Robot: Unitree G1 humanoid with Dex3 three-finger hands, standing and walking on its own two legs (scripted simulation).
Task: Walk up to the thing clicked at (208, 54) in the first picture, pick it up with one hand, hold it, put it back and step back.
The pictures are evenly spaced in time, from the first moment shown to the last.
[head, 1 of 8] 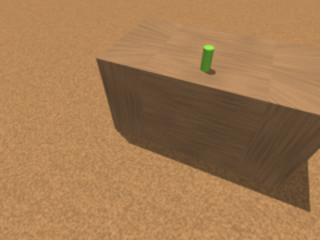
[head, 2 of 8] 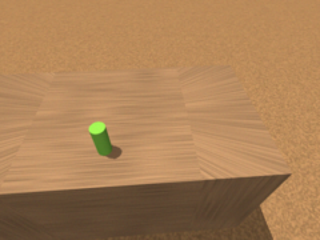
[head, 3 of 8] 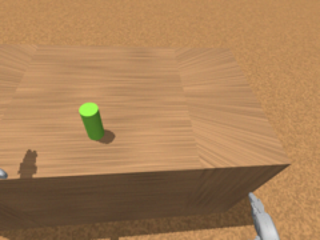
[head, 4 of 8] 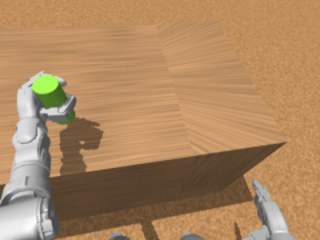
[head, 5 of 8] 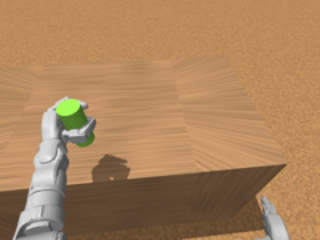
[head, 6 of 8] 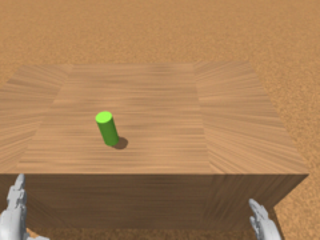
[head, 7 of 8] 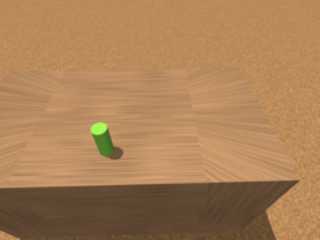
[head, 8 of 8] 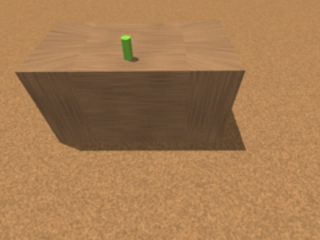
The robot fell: no
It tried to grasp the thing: yes
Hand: left
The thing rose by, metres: 0.23
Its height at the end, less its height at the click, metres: +0.00
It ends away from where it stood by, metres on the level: 0.01
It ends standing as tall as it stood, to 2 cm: yes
